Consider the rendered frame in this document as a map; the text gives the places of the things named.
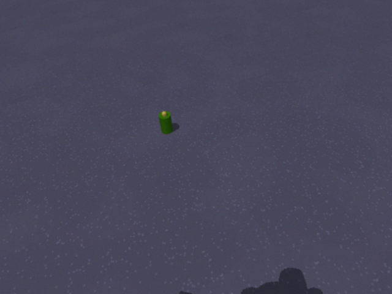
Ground bottle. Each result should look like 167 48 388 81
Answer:
159 111 173 134

